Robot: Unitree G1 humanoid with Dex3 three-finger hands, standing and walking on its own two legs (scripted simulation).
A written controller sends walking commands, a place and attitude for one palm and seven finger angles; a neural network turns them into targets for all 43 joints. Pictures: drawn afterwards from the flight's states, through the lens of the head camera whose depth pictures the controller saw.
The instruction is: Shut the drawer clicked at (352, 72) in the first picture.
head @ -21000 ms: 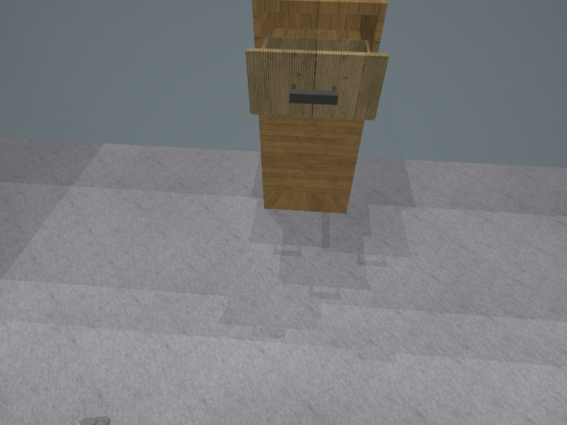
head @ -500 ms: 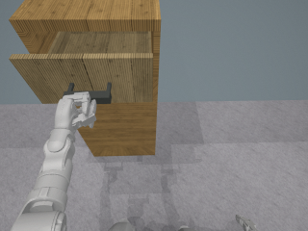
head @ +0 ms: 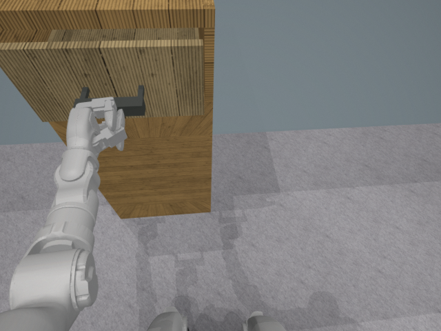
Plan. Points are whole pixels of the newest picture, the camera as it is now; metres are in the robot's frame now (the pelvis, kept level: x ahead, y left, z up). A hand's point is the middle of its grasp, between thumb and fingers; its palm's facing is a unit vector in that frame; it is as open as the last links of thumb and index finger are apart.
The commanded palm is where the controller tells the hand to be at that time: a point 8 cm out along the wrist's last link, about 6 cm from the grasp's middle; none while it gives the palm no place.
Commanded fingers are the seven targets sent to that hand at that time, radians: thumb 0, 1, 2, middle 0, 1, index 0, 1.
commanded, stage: push the drawer shut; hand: left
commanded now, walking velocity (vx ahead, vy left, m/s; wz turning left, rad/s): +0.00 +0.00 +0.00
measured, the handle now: (112, 99) +0.54 +0.20 +0.08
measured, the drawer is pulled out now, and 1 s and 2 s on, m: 0.05 0.00 0.00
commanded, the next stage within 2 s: pull the fist back off the drawer in 0.76 s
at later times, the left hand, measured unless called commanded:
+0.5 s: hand (121, 108) +0.51 +0.17 +0.08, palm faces +0.05 -1.00 -0.02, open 3.2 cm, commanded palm +0.50 +0.22 +0.08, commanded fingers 0.00 0.90 0.90 -1.40 -1.60 -1.40 -1.60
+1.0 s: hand (118, 106) +0.52 +0.18 +0.08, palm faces +0.06 -1.00 -0.05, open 3.2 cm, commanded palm +0.53 +0.21 +0.08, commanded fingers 0.00 0.90 0.90 -1.40 -1.60 -1.40 -1.60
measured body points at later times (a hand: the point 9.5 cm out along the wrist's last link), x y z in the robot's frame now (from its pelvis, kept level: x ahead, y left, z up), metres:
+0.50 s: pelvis +0.00 +0.00 -0.01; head +0.11 +0.02 +0.43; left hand +0.50 +0.23 +0.09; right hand +0.00 -0.26 -0.12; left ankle +0.04 +0.12 -0.69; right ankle +0.00 -0.12 -0.69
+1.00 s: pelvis -0.02 +0.01 -0.02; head +0.10 +0.03 +0.41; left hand +0.51 +0.23 +0.09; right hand -0.03 -0.26 -0.13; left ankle +0.04 +0.12 -0.69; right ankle +0.00 -0.12 -0.69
